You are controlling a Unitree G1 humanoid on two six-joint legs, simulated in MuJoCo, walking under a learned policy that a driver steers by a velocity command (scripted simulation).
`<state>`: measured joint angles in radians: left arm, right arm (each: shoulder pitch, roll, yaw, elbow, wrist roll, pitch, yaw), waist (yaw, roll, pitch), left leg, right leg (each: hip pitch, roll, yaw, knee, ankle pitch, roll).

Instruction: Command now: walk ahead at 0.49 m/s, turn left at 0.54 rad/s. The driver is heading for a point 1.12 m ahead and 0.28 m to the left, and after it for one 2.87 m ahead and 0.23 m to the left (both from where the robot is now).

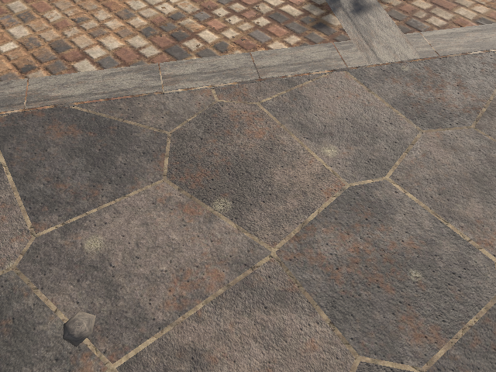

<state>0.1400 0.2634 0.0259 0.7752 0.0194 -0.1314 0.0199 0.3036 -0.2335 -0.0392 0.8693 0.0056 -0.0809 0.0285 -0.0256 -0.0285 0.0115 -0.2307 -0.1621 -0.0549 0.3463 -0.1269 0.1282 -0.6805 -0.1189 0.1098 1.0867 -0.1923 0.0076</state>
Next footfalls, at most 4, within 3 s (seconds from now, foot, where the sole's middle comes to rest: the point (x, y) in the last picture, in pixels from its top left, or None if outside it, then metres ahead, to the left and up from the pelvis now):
0.24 right None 0.31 -0.14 -0.78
0.78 left None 0.48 0.20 -0.78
1.32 right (194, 252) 0.87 0.17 -0.78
1.86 left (88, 224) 0.98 0.52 -0.78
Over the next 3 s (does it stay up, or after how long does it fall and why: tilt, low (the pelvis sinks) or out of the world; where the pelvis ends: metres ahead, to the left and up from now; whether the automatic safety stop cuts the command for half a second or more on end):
stays up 1.02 0.41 0.00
